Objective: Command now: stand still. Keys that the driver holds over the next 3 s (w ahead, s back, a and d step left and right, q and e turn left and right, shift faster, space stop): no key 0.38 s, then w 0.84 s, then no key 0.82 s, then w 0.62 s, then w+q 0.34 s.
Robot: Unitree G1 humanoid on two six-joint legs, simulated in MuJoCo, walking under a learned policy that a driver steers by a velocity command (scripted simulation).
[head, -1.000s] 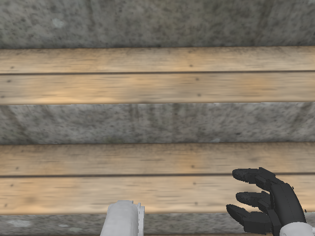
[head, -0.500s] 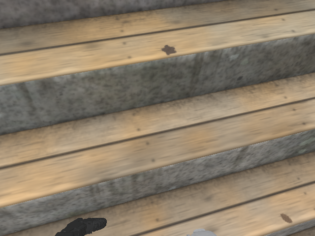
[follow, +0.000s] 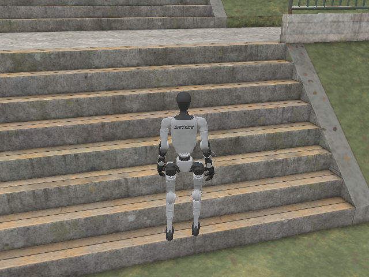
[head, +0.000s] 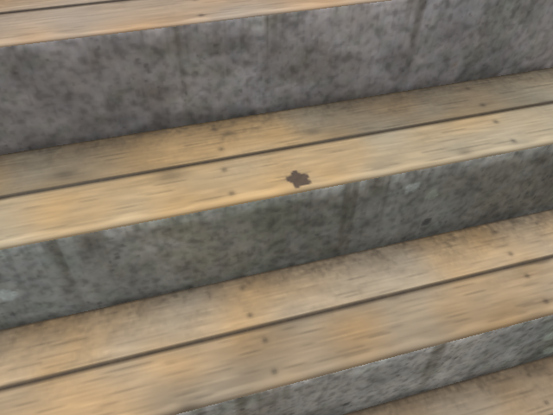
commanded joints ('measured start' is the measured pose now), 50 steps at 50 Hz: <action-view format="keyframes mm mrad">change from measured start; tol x16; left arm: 1 51 89 23 -12 6 -8 -5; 32 -27 88 3 18 7 -19 -45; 38 452 187 28 169 3 -43 -10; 50 197 96 -38 281 4 -110 -54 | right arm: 1 53 -78 -8 -24 4 -25 -8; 30 216 -191 -41 72 -2 -8 3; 40 1 -107 -20 39 5 -72 78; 44 -353 68 45 -186 -25 -95 55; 50 -478 58 104 -356 15 -43 46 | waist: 1 9 53 51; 30 -63 173 108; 36 81 15 111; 39 148 -383 -137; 42 57 -42 52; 50 -61 11 184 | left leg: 1 -83 84 -73 -131 226 81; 19 -62 75 -78 -161 143 104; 29 -50 211 -403 -292 -522 294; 34 -109 204 -315 -288 -283 320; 37 -379 65 -101 116 73 259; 41 -842 -36 11 1428 -31 130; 44 -1197 -14 -58 1906 -26 192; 46 -1318 -55 -80 2099 -122 235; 50 -1057 -20 115 1610 -73 219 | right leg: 1 70 -124 126 -95 86 -25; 22 -13 -118 105 -114 -167 -24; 26 -177 -94 108 -14 -398 -88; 32 -399 -72 35 468 -224 -63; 36 27 26 -60 14 -97 -89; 37 245 -39 42 -20 15 -105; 39 482 -382 663 -336 -321 -206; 41 293 -388 640 -350 -502 -282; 46 252 -337 315 -223 -105 -168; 50 -180 -229 92 -466 11 -115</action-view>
